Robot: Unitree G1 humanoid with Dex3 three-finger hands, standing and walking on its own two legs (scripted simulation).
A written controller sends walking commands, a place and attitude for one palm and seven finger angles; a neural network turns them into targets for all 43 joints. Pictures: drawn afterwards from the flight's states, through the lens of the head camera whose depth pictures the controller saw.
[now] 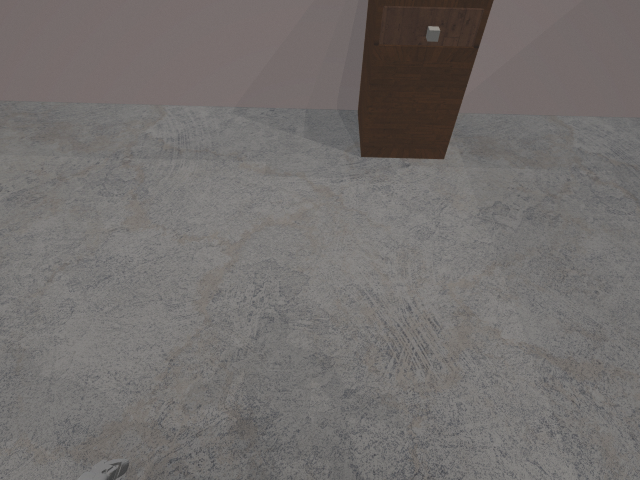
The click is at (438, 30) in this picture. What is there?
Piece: drawer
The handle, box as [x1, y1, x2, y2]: [426, 26, 439, 41]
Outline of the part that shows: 428,26 426,34 427,41 437,41 439,34 438,26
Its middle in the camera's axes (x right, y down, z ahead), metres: +0.44 -0.82 +1.53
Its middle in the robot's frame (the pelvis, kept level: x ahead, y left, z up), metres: +1.70 -0.37 -0.12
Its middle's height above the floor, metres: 0.65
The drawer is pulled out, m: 0.00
